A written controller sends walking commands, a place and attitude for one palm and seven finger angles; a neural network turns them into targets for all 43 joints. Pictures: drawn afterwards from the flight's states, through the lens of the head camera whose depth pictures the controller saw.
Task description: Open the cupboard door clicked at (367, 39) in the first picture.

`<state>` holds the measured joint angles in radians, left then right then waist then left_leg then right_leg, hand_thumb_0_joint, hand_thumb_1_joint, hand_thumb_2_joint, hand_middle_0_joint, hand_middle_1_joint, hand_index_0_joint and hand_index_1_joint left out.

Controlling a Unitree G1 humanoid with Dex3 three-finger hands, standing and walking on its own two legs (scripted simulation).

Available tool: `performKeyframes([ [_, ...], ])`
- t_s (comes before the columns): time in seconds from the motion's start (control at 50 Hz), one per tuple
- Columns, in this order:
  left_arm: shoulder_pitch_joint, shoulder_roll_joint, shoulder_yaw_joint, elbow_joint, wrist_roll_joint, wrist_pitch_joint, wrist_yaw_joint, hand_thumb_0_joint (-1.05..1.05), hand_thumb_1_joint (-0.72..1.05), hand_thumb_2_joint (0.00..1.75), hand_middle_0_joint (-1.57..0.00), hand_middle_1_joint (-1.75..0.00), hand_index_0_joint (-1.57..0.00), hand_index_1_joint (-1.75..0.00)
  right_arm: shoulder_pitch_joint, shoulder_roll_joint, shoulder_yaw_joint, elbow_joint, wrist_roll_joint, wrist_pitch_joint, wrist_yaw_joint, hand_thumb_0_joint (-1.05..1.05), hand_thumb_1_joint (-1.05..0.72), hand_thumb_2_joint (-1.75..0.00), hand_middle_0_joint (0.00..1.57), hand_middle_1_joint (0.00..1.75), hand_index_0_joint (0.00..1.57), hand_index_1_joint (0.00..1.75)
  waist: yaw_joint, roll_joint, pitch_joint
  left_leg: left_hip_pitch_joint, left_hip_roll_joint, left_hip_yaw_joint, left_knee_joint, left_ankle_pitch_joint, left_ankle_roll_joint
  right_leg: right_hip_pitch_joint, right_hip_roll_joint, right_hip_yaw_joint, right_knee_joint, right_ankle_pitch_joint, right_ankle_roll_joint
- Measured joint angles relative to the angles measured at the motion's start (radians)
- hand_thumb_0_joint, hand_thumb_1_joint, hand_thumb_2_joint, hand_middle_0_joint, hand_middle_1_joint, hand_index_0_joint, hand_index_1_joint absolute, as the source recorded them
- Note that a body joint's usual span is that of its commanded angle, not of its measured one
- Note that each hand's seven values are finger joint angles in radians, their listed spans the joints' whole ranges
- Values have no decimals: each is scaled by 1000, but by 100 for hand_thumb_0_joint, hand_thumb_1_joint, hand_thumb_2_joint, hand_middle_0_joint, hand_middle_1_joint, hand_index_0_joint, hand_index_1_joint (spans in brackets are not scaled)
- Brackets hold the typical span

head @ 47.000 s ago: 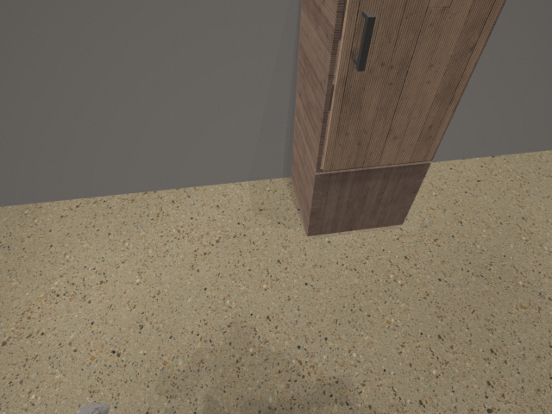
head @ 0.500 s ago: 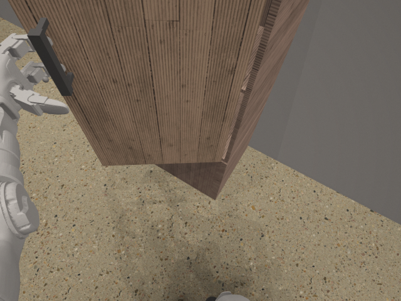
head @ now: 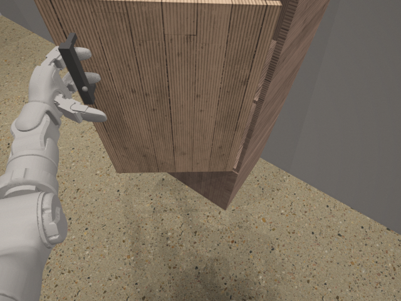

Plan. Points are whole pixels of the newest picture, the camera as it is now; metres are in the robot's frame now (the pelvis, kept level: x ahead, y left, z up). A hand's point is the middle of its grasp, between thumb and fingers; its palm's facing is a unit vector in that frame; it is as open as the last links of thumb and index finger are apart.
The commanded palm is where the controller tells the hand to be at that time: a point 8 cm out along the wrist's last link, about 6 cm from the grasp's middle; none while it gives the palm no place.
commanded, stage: slide the fingers in behind the handle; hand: left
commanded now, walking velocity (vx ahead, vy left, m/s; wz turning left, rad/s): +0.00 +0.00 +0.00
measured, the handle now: (81, 70) +0.55 +0.23 +0.14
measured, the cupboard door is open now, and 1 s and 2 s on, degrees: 37 37 65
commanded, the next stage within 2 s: close the thumb around the handle in 0.36 s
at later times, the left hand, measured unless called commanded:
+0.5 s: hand (87, 87) +0.49 +0.20 +0.15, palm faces -0.02 -1.00 +0.01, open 14.0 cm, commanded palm +0.47 +0.25 +0.14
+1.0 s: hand (81, 90) +0.48 +0.21 +0.14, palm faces -0.03 -1.00 +0.02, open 6.9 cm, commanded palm +0.46 +0.26 +0.14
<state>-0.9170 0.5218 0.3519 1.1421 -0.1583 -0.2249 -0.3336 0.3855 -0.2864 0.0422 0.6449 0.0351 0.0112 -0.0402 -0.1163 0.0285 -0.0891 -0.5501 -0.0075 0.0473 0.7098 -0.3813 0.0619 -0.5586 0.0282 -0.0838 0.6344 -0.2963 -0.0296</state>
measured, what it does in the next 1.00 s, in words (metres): stands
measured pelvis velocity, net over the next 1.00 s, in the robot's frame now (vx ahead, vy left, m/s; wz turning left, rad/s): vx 0.00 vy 0.00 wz -0.01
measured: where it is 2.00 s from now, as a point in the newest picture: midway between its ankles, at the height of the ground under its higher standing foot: outside the picture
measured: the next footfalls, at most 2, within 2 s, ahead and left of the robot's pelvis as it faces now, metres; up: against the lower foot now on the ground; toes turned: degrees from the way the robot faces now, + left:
none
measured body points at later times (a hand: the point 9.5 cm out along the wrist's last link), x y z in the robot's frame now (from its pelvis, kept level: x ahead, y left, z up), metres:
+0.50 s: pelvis -0.01 +0.00 +0.00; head +0.07 +0.01 +0.44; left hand +0.48 +0.26 +0.15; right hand -0.01 -0.28 -0.11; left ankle -0.03 +0.07 -0.72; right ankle +0.00 -0.10 -0.72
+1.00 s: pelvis +0.00 +0.00 +0.00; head +0.07 +0.01 +0.44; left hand +0.48 +0.27 +0.15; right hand +0.02 -0.27 -0.11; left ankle -0.03 +0.07 -0.72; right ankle +0.00 -0.10 -0.72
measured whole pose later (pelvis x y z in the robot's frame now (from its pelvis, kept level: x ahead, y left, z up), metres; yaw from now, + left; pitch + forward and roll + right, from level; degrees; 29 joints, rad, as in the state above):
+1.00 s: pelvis +0.00 +0.00 +0.00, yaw -1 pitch +13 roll -2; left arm -0.92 0.57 0.38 1.17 -0.15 -0.23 -0.36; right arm 0.40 -0.29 0.05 0.64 0.04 0.01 -0.05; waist -0.14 0.03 -0.08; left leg -0.57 0.00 0.06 0.72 -0.38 0.06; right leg -0.58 0.04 -0.07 0.63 -0.29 -0.03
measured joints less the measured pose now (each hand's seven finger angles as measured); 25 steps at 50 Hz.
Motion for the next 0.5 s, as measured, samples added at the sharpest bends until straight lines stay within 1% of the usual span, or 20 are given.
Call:
performKeyframes([
  [0.12,-24,13,0,35,18,-8,16,-1,-50,30,-28,-120,-29,-119,1,4,7,-3,0,-6,-2,1,-91,-90,21,30,21,30,-8,-1,7,-7,-1,1,6,2,0,-9,-2,1,9,0,-1],
  [0.22,-36,20,1,50,17,-16,18,-1,-50,30,-29,-120,-29,-120,16,1,6,6,-2,-13,-4,1,-91,-90,21,30,21,30,-11,2,12,-16,-1,1,8,5,0,-17,-2,0,12,4,-1],
  [0.3,-43,29,3,62,14,-24,14,-1,-50,30,-29,-120,-29,-120,29,-3,6,19,-2,-13,-6,1,-91,-90,21,30,21,30,-15,1,15,-21,0,1,10,7,-1,-22,-1,0,13,5,-2],
  [0.42,-62,52,9,83,20,-20,2,-1,-50,30,-29,-120,-30,-120,41,-10,6,25,-2,-15,-12,1,-91,-90,21,30,21,30,-29,-3,20,-31,3,-1,13,9,-2,-31,2,-1,12,10,-4],
  [0.5,-57,58,22,78,22,-24,-2,-1,-50,30,-29,-120,-30,-120,48,-14,2,23,-3,-17,-12,1,-91,-90,21,30,21,30,-33,-4,18,-34,5,3,11,11,-2,-35,5,3,8,14,-5],
])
